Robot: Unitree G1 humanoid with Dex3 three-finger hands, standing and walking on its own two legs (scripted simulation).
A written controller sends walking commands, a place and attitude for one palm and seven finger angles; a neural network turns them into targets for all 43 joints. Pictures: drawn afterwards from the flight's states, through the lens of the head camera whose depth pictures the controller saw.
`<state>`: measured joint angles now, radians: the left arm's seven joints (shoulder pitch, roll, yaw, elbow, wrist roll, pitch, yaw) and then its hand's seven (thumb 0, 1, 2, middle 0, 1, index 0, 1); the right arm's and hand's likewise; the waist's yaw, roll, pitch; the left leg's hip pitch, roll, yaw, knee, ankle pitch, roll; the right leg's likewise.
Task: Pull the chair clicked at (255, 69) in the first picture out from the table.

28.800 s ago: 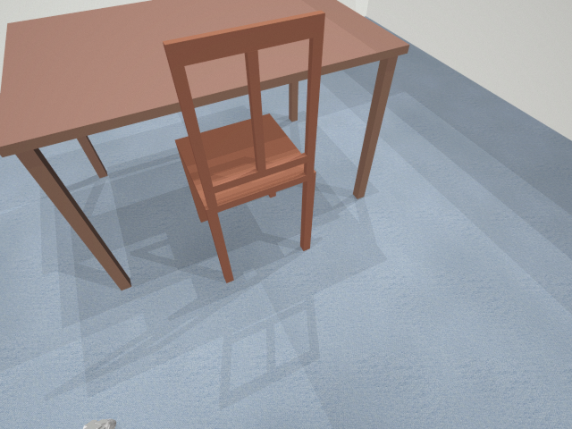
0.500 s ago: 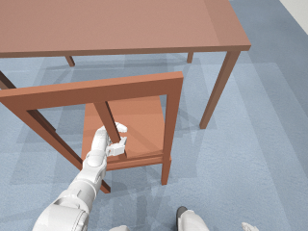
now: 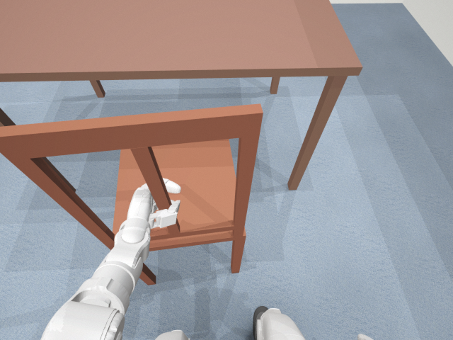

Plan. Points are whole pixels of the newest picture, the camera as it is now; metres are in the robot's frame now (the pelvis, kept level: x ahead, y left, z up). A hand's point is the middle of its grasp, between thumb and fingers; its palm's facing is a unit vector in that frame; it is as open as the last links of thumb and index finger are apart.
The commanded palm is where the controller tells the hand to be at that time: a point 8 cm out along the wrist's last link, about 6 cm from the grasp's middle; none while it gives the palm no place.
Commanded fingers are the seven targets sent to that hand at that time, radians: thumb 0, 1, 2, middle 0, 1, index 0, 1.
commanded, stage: step backward, pulling the chair out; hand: left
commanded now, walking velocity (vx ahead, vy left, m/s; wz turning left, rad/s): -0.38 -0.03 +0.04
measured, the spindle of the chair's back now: (161, 198) +0.38 +0.14 -0.04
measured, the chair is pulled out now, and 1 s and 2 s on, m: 0.26 0.30 0.49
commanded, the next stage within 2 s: none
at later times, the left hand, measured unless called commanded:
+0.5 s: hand (169, 215) +0.35 +0.12 -0.06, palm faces -0.01 -0.98 -0.21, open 5.8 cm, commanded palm +0.34 +0.17 -0.05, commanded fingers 0.00 0.90 0.90 -0.50 -1.45 -0.50 -1.45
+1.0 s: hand (167, 231) +0.31 +0.12 -0.05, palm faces +0.01 -0.98 -0.20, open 5.8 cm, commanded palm +0.30 +0.17 -0.05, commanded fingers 0.00 0.90 0.90 -0.50 -1.45 -0.50 -1.45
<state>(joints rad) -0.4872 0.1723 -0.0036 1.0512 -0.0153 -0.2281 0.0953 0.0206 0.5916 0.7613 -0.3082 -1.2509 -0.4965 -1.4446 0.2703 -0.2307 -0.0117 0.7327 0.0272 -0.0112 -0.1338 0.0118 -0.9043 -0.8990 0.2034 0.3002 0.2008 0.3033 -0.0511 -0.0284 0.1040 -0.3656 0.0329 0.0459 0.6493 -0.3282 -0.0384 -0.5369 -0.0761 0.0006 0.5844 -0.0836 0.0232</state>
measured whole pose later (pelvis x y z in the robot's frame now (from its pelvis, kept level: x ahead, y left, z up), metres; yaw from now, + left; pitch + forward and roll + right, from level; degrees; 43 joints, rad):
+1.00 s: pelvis -0.05 -0.01 +0.00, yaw +1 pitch +3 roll +0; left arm -0.52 0.17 0.05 1.08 -0.03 -0.21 0.10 0.05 0.59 0.78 -0.30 -1.23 -0.50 -1.44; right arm 0.20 -0.24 0.00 0.76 0.03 -0.03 -0.12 0.01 -0.90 -0.90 0.21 0.30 0.20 0.30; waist -0.07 0.03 0.13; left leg -0.43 0.02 -0.05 0.74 -0.44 -0.04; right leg -0.48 -0.02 -0.04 0.55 -0.12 0.00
